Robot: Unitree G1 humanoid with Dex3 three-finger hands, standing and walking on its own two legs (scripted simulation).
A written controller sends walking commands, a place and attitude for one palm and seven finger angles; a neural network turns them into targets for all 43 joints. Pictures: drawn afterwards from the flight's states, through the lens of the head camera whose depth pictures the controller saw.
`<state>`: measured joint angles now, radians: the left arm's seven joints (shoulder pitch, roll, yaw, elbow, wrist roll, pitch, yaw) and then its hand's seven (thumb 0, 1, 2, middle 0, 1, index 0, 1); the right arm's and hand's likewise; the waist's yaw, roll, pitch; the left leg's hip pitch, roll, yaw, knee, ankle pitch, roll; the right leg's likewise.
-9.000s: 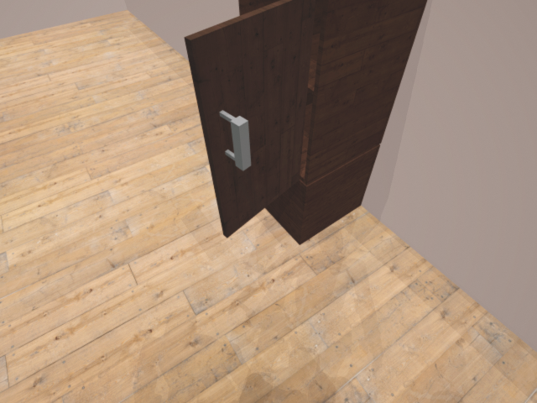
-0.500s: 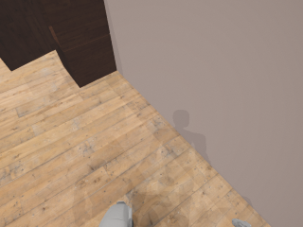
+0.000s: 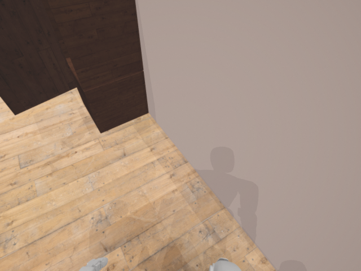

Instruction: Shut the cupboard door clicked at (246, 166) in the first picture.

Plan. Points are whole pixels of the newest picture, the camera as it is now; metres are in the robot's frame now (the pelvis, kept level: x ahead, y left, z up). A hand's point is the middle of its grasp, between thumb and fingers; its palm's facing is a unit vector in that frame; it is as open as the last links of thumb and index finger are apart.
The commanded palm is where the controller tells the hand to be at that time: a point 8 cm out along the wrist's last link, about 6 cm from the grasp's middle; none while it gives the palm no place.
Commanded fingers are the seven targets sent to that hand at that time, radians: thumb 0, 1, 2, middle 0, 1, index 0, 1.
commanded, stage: walk to a spot facing it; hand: left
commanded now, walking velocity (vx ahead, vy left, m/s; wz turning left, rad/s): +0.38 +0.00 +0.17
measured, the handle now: out of the picture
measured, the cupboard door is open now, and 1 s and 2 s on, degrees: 100 100 100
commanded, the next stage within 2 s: turn to face it in 0.70 s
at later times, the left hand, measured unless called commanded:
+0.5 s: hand out of the picture +0.13 +0.15 -0.18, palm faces +0.24 -0.96 -0.17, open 7.3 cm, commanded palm none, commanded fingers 0.00 0.90 0.90 -0.20 -0.30 -0.20 -0.30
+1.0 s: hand (104, 165) +0.45 +0.27 -0.17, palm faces +0.27 -0.95 -0.17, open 7.3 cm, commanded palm none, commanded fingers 0.00 0.90 0.90 -0.20 -0.30 -0.20 -0.30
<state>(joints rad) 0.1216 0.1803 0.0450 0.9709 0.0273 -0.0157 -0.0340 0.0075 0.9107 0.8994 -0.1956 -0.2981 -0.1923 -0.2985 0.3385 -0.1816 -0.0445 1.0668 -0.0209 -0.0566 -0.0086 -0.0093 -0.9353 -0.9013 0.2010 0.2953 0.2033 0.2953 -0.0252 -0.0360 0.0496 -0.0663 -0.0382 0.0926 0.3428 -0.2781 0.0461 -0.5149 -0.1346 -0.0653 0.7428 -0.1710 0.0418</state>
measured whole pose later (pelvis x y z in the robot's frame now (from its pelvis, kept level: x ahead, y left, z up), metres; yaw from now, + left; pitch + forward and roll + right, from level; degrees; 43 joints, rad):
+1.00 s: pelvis +0.40 +0.07 +0.00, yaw +16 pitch -1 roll +0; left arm 0.12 0.20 0.04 1.00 0.02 0.00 0.00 0.01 0.92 0.90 -0.20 -0.30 -0.19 -0.30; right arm 0.34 -0.13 -0.02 1.09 -0.01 -0.04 -0.02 0.00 -0.93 -0.90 0.20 0.30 0.20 0.30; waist -0.03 -0.04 0.06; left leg -0.10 -0.06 0.07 0.37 -0.26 0.09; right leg -0.51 -0.09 -0.04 0.83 -0.20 0.05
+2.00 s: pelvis +0.45 +0.10 +0.00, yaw +39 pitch +1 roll -1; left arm 0.18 0.20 0.04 0.97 0.01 0.05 0.02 0.01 0.91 0.90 -0.20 -0.30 -0.19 -0.30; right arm 0.21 -0.19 -0.04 0.99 -0.02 0.03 -0.01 -0.01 -0.92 -0.90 0.20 0.30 0.21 0.30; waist -0.02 0.00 0.07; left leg -0.31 -0.03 0.02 0.44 -0.15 0.06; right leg -0.34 -0.04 -0.02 0.79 -0.43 0.04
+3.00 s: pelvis +0.61 +0.25 -0.01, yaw +44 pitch -2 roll +1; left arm 0.20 0.17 0.05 1.02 0.02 -0.06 0.01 0.01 0.92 0.90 -0.20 -0.30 -0.19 -0.30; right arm 0.30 -0.18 -0.05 1.12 -0.02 0.01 0.00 0.00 -0.92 -0.90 0.20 0.29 0.20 0.29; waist -0.01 0.04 0.07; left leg -0.33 0.04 0.06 0.97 -0.45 0.00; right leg -0.29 -0.03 -0.14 0.56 -0.26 -0.06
